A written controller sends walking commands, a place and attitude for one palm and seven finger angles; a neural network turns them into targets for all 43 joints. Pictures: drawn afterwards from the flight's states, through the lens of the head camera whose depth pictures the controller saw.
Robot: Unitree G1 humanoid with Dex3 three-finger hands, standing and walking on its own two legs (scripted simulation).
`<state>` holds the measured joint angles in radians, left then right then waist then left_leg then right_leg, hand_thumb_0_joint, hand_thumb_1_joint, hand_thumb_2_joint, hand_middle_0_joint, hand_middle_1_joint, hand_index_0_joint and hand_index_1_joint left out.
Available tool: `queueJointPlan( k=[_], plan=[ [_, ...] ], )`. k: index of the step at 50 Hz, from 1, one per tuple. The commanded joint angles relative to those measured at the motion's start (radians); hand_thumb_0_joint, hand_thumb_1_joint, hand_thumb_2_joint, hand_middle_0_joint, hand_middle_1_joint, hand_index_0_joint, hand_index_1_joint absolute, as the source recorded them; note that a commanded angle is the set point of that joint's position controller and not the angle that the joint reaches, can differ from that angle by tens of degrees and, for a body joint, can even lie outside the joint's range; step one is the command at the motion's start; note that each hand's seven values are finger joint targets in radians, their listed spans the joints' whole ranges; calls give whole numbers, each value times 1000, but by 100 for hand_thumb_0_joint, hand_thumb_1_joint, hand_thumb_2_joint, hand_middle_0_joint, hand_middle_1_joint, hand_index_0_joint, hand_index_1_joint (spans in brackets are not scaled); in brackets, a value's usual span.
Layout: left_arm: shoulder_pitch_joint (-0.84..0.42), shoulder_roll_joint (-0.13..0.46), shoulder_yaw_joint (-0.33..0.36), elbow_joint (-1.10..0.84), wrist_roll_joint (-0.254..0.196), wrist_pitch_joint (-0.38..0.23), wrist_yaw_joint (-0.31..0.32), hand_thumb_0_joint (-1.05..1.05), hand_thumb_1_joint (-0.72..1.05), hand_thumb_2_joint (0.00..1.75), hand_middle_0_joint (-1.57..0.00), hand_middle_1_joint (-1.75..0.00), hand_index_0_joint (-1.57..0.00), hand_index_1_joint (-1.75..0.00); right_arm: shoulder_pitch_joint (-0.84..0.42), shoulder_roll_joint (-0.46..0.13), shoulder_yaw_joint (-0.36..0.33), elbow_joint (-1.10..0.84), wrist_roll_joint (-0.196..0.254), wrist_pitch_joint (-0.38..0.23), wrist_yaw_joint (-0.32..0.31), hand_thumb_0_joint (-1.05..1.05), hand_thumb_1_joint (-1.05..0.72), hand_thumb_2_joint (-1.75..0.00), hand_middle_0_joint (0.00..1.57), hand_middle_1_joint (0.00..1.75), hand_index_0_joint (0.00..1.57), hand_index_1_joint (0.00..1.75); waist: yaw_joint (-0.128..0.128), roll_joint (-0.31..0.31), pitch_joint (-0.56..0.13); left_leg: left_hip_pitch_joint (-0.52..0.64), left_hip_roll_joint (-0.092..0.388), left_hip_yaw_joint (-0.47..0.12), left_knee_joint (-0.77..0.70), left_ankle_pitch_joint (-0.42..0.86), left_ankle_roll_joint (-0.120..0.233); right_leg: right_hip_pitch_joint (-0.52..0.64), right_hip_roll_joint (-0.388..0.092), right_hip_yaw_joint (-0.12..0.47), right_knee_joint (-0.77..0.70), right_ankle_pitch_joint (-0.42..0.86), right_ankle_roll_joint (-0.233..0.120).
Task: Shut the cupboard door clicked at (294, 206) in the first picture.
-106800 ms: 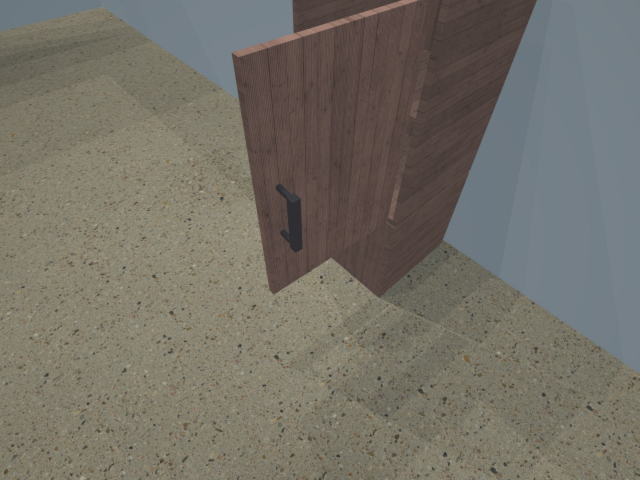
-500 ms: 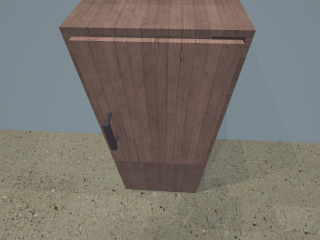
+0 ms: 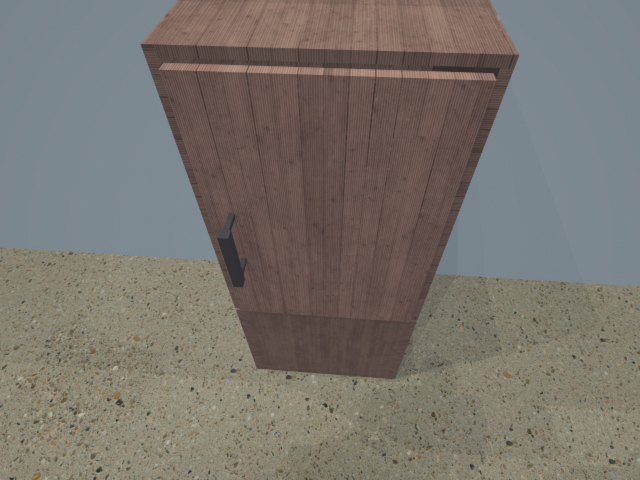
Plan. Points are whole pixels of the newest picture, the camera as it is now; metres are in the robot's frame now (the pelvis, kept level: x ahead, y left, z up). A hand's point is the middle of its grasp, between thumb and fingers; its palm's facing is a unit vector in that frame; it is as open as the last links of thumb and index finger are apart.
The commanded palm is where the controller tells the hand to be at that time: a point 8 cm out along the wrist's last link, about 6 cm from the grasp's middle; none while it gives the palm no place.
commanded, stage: come to a stop and stand still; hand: left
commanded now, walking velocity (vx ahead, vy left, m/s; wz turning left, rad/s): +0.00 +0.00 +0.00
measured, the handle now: (234, 251) +0.49 +0.19 -0.08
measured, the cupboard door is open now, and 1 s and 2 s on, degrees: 0 0 0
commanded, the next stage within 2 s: look again from close up in 0.40 s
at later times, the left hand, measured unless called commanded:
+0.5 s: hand out of the picture -0.02 +0.14 -0.17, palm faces +0.03 -0.99 -0.15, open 7.3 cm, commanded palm none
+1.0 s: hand out of the picture +0.01 +0.23 -0.16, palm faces +0.04 -0.96 -0.28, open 7.3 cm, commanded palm none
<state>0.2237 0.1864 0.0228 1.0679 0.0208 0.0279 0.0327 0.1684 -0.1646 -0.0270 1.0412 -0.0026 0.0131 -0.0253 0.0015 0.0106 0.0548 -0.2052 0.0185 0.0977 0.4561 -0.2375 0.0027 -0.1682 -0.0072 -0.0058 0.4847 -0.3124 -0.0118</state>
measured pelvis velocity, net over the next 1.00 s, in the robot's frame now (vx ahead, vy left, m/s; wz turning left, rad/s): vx -0.04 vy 0.02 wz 0.03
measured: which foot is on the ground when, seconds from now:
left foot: down 0.00-1.00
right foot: down 0.00-1.00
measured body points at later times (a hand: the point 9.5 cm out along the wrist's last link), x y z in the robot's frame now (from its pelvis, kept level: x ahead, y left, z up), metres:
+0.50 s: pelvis -0.01 -0.01 +0.01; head +0.00 -0.01 +0.46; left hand -0.02 +0.19 -0.16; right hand -0.05 -0.23 -0.15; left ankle +0.00 +0.11 -0.74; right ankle -0.03 -0.11 -0.74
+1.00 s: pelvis -0.04 +0.02 +0.00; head -0.06 +0.02 +0.45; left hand +0.01 +0.28 -0.14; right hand +0.04 -0.24 -0.13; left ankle +0.00 +0.11 -0.74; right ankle -0.03 -0.11 -0.74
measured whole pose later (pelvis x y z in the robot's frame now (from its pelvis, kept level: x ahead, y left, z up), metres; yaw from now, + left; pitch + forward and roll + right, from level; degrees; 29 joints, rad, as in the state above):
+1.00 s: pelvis -0.04 +0.02 +0.00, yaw +1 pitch -3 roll +0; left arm 0.26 0.25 0.00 0.97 0.02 0.00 0.03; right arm 0.22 -0.25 -0.02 1.00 -0.02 -0.02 0.00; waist 0.00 0.00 -0.01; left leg -0.24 0.00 0.08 0.48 -0.19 0.04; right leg -0.18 -0.02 -0.03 0.48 -0.25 0.01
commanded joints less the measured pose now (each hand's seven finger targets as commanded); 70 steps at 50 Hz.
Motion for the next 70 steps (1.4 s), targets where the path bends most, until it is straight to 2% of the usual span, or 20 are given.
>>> queueJointPlan(
  k=[1,8,13,24,25,26,27,29,31,32,34,36,41,45,56,57,60,63,67,70],
  plan=[
    [18,101,9,-33,-5,-40,4,0,90,90,-20,-30,-20,-30,97,-95,-17,-1,-5,-9,0,0,-90,-90,20,30,20,30,-25,-165,-51,113,75,-84,-66,150,0,-48,-130,120,-149,343,-34],
    [60,78,-1,5,-10,-35,2,0,90,90,-20,-30,-20,-30,101,-85,4,52,-8,-11,0,0,-90,-90,20,30,20,30,-8,-34,50,81,79,-97,-139,66,-1,-78,-101,125,-230,92,-25],
    [84,67,-3,23,-12,-37,2,0,90,90,-20,-30,-20,-30,138,-71,9,76,-10,-13,-5,0,-90,-90,20,30,20,30,-7,6,46,70,80,-95,-151,53,-5,-52,-97,118,-242,82,-28],
    [123,32,-4,45,-14,-39,5,0,90,90,-20,-30,-20,-30,206,-49,10,94,-10,-19,-13,0,-90,-90,20,30,20,30,-6,-24,47,56,84,-99,-149,66,-4,-39,-90,103,-230,101,-30],
    [121,221,-6,-47,17,-70,3,0,90,90,-20,-30,-20,-30,148,-163,-1,-30,-15,-45,2,0,-90,-90,20,30,20,30,-24,39,90,25,47,-125,-40,239,-8,-24,-103,59,-149,411,-35],
    [108,174,27,-50,3,-79,8,0,90,90,-20,-30,-20,-30,171,-160,-20,-46,-23,-71,-10,0,-90,-90,20,30,20,30,-24,119,-123,54,69,-113,4,269,4,63,-137,91,-41,479,-47],
    [111,156,31,-44,0,-82,11,0,90,90,-20,-30,-20,-30,193,-127,-22,-30,-22,-76,-21,0,-90,-90,20,30,20,30,-24,136,-251,99,72,-116,20,353,18,121,-135,90,-4,582,-64],
    [145,92,13,-46,-8,-69,12,0,90,90,-20,-30,-20,-30,208,-85,-9,-37,-16,-63,-27,0,-90,-90,20,30,20,30,-16,47,-239,73,76,-115,48,303,20,96,-127,79,-21,513,-61],
    [130,97,10,-55,-3,-61,11,0,90,90,-20,-30,-20,-30,191,-96,-14,-54,-16,-47,-20,0,-90,-90,20,30,20,30,-18,-104,-92,-12,64,-105,41,155,22,22,-127,87,-54,435,-55],
    [116,102,12,-65,-2,-56,11,0,90,90,-20,-30,-20,-30,190,-108,-20,-58,-16,-39,-18,0,-90,-90,20,30,20,30,-23,-146,-18,-42,60,-104,30,94,22,-35,-127,94,-83,310,-55],
    [97,123,13,-88,0,-55,11,0,90,90,-20,-30,-20,-30,176,-137,-26,-66,-17,-34,-10,0,-90,-90,20,30,20,30,-25,-129,70,-54,63,-116,9,68,26,-128,-110,107,-114,140,-55],
    [97,136,11,-101,-1,-58,12,0,90,90,-20,-30,-20,-30,159,-142,-23,-70,-17,-35,-3,0,-90,-90,20,30,20,30,-17,-52,95,-60,67,-128,-20,62,29,-149,-97,103,-116,72,-49],
    [87,169,12,-130,-1,-57,9,0,90,90,-20,-30,-20,-30,112,-185,-24,-86,-15,-45,2,0,-90,-90,20,30,20,30,-5,2,43,-60,85,-149,-64,70,41,-86,-83,92,-96,116,-38],
    [67,194,13,-146,1,-56,3,0,90,90,-20,-30,-20,-30,80,-215,-24,-98,-15,-47,8,0,-90,-90,20,30,20,30,-2,-19,-1,-45,93,-162,-93,23,43,-63,-85,82,-105,95,-30],
    [54,236,11,-124,5,-50,-7,0,90,90,-20,-30,-20,-30,25,-278,-28,-87,-12,-42,19,0,-90,-90,20,30,20,30,0,22,-10,-76,105,-206,-184,-160,37,-44,-93,66,-140,21,-19],
    [54,235,9,-118,5,-49,-8,0,90,90,-20,-30,-20,-30,24,-280,-29,-83,-12,-41,19,0,-90,-90,20,30,20,30,0,24,-3,-78,106,-207,-191,-170,36,-50,-93,63,-140,18,-18],
    [132,130,-14,-77,5,-28,-6,0,90,90,-20,-30,-20,-30,84,-188,-6,-48,-17,-20,19,0,-90,-90,20,30,20,30,-5,42,-32,-48,118,-201,-210,-303,23,-67,-67,41,-121,-88,0],
    [169,126,-6,-77,11,-10,-17,0,90,90,-20,-30,-20,-30,82,-230,-22,-52,-20,-4,15,0,-90,-90,20,30,20,30,2,85,34,-113,167,-228,-257,-470,41,-104,-21,-8,-43,-131,1],
    [210,87,-5,-67,12,-10,-28,0,90,90,-20,-30,-20,-30,94,-228,-29,-45,-16,-7,8,0,-90,-90,20,30,20,30,10,60,54,-127,196,-218,-242,-445,64,-84,-8,-33,-6,-50,-9],
    [260,87,1,-55,12,-23,-25,0,90,90,-20,-30,-20,-30,97,-190,-26,-45,-14,-9,10,0,-90,-90,20,30,20,30,22,-10,54,-167,142,-160,-157,-420,48,-48,-37,31,-87,-122,-28]
  ],
)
